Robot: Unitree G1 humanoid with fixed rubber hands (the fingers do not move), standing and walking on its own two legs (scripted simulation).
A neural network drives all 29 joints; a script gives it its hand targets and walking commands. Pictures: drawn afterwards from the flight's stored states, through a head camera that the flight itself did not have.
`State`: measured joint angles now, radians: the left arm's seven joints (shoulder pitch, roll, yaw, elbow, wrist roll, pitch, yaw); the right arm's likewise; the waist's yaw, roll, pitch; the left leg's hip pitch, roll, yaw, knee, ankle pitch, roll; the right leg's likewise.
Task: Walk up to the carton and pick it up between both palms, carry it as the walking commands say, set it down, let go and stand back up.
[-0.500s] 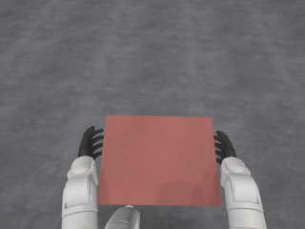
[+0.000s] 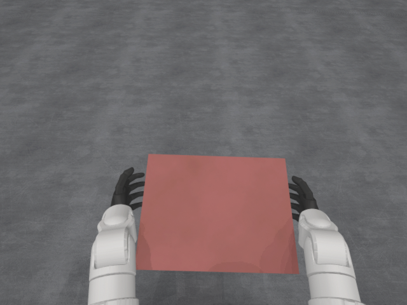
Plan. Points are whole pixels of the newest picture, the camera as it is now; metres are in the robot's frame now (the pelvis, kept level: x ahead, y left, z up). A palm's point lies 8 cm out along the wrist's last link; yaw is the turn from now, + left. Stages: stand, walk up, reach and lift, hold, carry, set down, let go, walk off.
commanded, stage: carry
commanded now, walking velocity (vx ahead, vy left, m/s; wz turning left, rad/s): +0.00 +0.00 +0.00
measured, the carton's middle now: (212, 219) +0.31 -0.01 -0.08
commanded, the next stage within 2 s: none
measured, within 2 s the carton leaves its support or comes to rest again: neither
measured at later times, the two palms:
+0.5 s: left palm (152, 131) +0.52 +0.15 +0.00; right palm (288, 150) +0.48 -0.21 -0.02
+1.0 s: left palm (173, 66) +0.83 +0.12 +0.01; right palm (277, 78) +0.80 -0.24 -0.01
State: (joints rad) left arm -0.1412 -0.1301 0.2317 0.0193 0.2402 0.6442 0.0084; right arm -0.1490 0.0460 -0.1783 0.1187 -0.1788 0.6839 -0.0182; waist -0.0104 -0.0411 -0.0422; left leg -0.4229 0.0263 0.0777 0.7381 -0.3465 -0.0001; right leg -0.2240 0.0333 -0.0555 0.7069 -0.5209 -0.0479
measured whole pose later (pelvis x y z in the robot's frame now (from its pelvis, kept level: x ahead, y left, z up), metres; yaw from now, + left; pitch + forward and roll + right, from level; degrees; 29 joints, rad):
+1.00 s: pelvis +0.53 -0.05 -0.01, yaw +2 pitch +5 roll +1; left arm -0.18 -0.11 0.24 0.11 0.19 0.60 -0.02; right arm -0.09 0.01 -0.13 0.08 -0.15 0.66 -0.06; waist -0.04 -0.01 -0.02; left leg -0.39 0.01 0.09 1.11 -0.63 0.01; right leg -0.29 0.01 -0.04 0.80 -0.60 -0.05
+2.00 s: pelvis +1.26 -0.05 +0.00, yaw -2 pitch +4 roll -1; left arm -0.16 -0.13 0.22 0.07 0.24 0.58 0.01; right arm -0.10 0.01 -0.16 0.11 -0.13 0.63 -0.05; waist -0.03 -0.02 -0.02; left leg -0.46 -0.06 0.08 1.25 -0.66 0.00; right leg -0.36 0.03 -0.03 0.75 -0.45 -0.05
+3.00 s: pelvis +1.60 -0.06 +0.01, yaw -6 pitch +2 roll +0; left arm -0.15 -0.06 0.26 0.12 0.19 0.61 -0.03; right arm -0.09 0.11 -0.16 0.11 -0.24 0.66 -0.03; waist 0.00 -0.01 -0.04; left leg -0.26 0.01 0.10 0.68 -0.46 0.03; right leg -0.32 0.02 -0.05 0.75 -0.41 -0.01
